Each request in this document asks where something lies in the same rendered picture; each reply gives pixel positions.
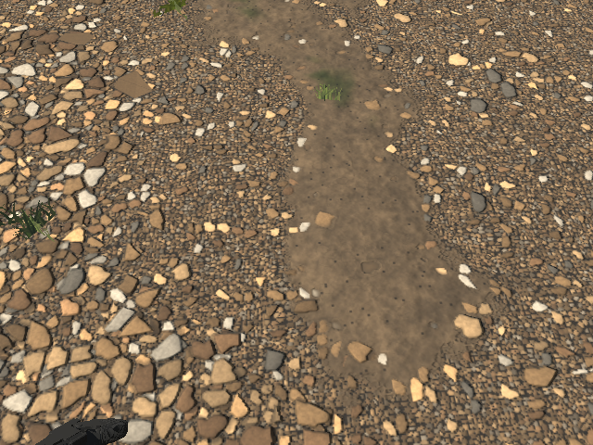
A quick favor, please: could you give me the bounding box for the left robot hand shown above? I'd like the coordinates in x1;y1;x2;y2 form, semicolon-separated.
35;418;128;445

